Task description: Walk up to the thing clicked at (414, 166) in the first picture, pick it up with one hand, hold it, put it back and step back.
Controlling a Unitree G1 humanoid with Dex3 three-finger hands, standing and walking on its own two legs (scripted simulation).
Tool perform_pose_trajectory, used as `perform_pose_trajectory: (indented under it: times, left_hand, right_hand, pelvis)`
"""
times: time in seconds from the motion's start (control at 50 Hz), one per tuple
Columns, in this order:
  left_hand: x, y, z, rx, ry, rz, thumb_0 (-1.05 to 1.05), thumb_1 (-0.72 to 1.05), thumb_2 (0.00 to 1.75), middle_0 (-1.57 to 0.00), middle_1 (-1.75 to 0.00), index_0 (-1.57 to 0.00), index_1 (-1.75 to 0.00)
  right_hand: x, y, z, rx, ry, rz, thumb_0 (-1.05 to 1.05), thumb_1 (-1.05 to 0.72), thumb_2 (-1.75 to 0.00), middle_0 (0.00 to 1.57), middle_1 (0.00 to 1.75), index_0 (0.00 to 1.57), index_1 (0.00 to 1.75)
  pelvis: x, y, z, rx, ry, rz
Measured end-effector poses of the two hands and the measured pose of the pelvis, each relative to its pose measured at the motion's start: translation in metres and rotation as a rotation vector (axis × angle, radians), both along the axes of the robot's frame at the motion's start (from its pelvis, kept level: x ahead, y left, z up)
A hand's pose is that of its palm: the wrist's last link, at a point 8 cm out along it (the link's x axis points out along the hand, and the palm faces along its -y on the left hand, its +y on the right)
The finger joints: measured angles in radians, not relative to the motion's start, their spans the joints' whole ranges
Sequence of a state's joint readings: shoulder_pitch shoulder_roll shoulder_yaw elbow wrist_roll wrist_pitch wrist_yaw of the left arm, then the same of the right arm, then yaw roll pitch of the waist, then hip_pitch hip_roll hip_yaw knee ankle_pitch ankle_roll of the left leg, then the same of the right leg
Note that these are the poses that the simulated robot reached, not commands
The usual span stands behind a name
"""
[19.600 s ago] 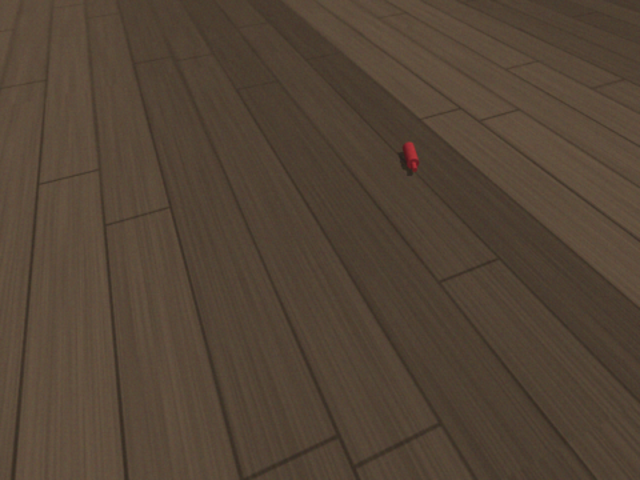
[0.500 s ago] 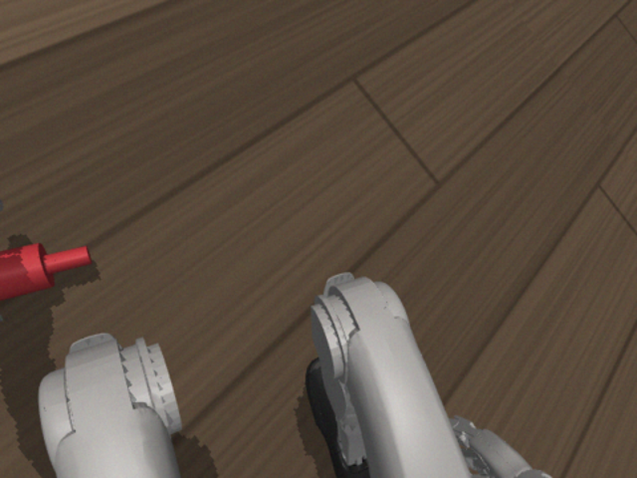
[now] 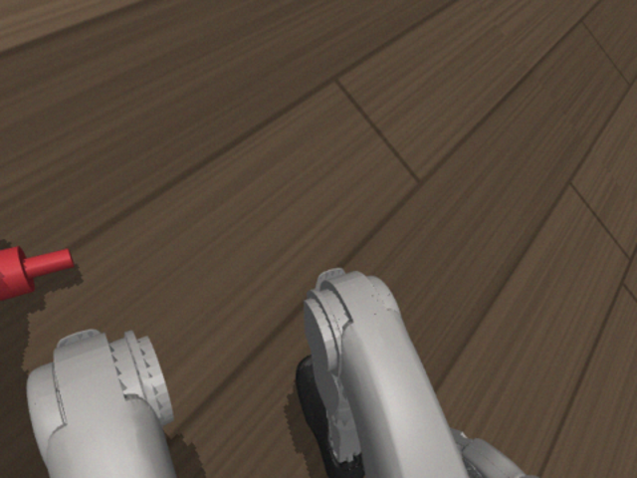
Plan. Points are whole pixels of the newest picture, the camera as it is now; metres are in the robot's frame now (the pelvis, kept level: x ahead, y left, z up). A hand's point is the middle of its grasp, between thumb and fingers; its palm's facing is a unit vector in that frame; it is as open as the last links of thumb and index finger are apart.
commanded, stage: close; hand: left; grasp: from above
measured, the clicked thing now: out of the picture +0.40 +0.31 -0.26
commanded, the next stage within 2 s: settle in 1.94 s
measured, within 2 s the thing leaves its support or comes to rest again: neither
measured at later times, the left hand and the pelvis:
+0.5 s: hand out of the picture +0.39 +0.34 -0.25, palm faces -0.46 -0.20 -0.87, open 12.4 cm; pelvis +0.00 +0.00 +0.00, yaw -1 degrees
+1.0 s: hand out of the picture +0.39 +0.33 -0.24, palm faces -0.40 -0.18 -0.90, open 10.5 cm; pelvis +0.00 +0.00 +0.00, yaw -1 degrees
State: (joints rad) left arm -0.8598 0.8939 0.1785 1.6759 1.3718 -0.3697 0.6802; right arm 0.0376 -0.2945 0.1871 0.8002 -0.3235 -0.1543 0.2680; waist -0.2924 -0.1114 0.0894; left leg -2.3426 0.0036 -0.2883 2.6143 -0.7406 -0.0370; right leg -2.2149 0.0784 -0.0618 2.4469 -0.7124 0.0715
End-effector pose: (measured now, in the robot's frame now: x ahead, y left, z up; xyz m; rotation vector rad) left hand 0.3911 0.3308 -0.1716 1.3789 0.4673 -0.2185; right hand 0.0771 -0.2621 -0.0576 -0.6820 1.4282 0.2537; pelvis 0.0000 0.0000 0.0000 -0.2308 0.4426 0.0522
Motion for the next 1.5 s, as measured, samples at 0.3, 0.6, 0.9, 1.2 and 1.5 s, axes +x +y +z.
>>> perform_pose_trajectory:
  times: [0.3, 0.6, 0.9, 1.2, 1.5]
  left_hand:
    - [0.008, 0.01, -0.01, 0.066, 0.007, 0.141, 0.0, -0.3, 0.82, -0.19, -0.97, -0.22, -0.93]
    - [0.005, 0.009, -0.014, 0.015, 0.061, 0.071, 0.0, -0.18, 0.72, -0.29, -0.9, -0.32, -0.86]
    - [0.003, -0.004, -0.003, 0.079, -0.022, 0.042, 0.0, 0.0, 0.61, -0.42, -0.78, -0.46, -0.73]
    - [0.005, 0.019, -0.011, 0.039, 0.063, 0.123, 0.0, 0.13, 0.47, -0.52, -0.73, -0.56, -0.65]
    - [-0.01, -0.002, -0.008, 0.036, 0.004, -0.005, 0.01, 0.23, 0.42, -0.65, -0.62, -0.66, -0.55]
  right_hand:
    - [0.012, 0.001, 0.01, 0.028, -0.054, 0.053, 0.0, -0.89, -0.9, 0.2, 0.3, 0.2, 0.3]
    - [0.0, 0.021, -0.004, 0.094, 0.023, 0.052, 0.0, -0.9, -0.9, 0.2, 0.3, 0.2, 0.3]
    - [0.004, -0.002, 0.007, 0.046, -0.057, 0.06, 0.0, -0.89, -0.9, 0.2, 0.3, 0.2, 0.3]
    - [-0.009, 0.007, 0.011, 0.042, 0.009, 0.05, 0.0, -0.9, -0.9, 0.2, 0.3, 0.2, 0.3]
    - [0.01, 0.02, -0.001, 0.089, -0.048, 0.104, 0.0, -0.9, -0.9, 0.2, 0.3, 0.2, 0.3]
  pelvis:
    - [-0.002, 0.004, -0.002, -0.014, 0.013, -0.01]
    - [0.003, 0.004, 0.001, -0.022, 0.004, -0.007]
    - [-0.005, 0.001, -0.002, -0.007, -0.019, -0.02]
    - [-0.002, 0.005, 0.0, -0.023, -0.005, -0.009]
    - [-0.006, 0.003, -0.002, -0.017, -0.034, -0.016]
